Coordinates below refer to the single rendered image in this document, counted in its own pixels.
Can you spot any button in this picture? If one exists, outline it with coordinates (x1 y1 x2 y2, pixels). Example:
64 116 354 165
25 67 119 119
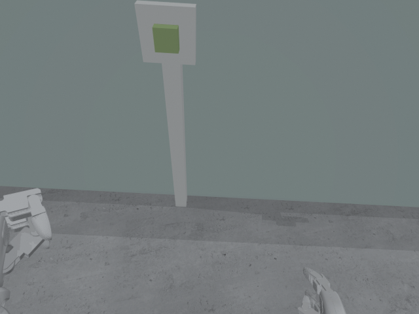
153 24 179 54

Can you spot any robot right hand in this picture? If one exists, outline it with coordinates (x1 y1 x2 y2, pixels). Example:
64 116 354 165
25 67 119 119
298 267 346 314

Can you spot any robot left hand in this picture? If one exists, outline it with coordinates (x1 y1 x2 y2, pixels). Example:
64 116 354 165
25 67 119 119
0 188 52 287

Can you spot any panel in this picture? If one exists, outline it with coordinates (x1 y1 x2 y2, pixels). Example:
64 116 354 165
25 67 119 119
134 0 196 207

